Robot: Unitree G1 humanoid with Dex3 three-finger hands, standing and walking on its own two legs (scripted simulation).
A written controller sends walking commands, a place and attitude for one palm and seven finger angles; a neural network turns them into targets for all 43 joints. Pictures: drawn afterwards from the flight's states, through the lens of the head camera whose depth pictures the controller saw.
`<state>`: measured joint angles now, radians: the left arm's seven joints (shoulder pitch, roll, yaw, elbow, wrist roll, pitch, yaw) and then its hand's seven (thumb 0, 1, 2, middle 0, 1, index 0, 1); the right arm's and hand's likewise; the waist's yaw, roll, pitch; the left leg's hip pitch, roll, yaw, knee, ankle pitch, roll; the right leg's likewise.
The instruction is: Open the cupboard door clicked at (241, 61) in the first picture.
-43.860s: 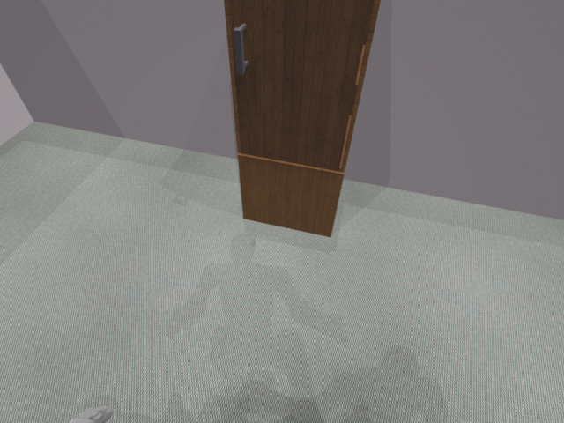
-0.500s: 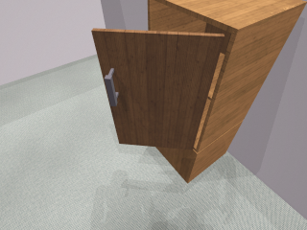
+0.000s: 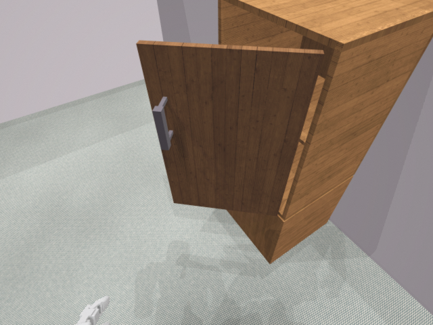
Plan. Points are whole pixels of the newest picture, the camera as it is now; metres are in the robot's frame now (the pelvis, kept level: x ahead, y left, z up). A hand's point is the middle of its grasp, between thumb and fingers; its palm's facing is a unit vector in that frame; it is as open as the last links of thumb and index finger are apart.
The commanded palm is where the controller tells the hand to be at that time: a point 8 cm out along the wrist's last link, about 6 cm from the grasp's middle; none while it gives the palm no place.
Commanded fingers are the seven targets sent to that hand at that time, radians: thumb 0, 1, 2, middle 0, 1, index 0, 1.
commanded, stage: raise the hand with hooked fingers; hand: left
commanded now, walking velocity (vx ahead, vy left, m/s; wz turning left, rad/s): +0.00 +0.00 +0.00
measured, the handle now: (164, 123) +0.56 +0.17 +0.06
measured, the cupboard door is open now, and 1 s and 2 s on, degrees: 48 48 48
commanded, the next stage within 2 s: move the hooked fingers beside the handle in 1.98 s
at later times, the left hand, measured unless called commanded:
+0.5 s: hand (101, 288) +0.18 +0.22 +0.00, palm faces +0.01 -1.00 -0.07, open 9.8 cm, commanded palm +0.16 +0.27 -0.01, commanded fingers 0.00 0.15 0.58 -0.25 -0.78 -0.25 -0.78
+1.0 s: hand (86, 251) +0.24 +0.26 +0.01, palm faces -0.09 -0.99 -0.06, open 12.7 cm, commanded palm +0.22 +0.32 +0.04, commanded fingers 0.00 -0.43 0.33 -0.29 -1.15 -0.29 -1.15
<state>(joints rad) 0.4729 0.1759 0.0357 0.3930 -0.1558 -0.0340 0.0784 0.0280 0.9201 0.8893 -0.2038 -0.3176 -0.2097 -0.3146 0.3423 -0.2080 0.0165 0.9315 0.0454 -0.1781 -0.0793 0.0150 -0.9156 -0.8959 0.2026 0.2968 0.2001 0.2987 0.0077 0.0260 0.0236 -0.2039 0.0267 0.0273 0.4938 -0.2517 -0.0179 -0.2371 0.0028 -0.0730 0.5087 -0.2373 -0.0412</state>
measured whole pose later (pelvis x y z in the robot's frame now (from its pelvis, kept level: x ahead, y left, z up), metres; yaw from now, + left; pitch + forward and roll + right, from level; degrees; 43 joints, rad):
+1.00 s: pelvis +0.01 +0.04 -0.05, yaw +1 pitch +8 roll -3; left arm 0.28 0.36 0.29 0.06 -0.33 -0.23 -0.44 0.00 -0.21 0.43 -0.28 -1.02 -0.28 -1.01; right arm 0.26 -0.28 0.02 0.55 0.05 -0.25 -0.08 0.02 -0.90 -0.90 0.20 0.30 0.20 0.30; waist -0.01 0.01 -0.08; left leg -0.62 0.02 0.00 0.95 -0.47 0.03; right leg -0.60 -0.01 -0.09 0.87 -0.41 0.00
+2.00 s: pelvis +0.01 +0.02 -0.02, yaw +0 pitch +5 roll -1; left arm -0.08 0.45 0.44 0.42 -0.36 -0.15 -0.58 -0.01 -0.50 0.30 -0.30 -1.20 -0.31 -1.20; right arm 0.28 -0.28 0.05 0.58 0.06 -0.21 -0.10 0.01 -0.90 -0.90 0.20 0.30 0.20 0.30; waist 0.00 0.03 -0.06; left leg -0.44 0.02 0.01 0.74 -0.38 0.01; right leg -0.44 0.00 -0.08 0.69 -0.34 -0.02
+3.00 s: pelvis +0.02 +0.02 -0.03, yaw +0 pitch +10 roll -1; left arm -0.54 0.50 0.39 0.86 -0.24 -0.23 -0.52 -0.01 -0.50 0.30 -0.30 -1.20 -0.30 -1.20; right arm 0.33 -0.29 0.04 0.61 0.05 -0.10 -0.08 0.01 -0.90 -0.90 0.20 0.30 0.20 0.30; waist -0.06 0.01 -0.06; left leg -0.56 0.03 0.02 0.77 -0.39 0.01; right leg -0.56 0.00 -0.07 0.72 -0.34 -0.02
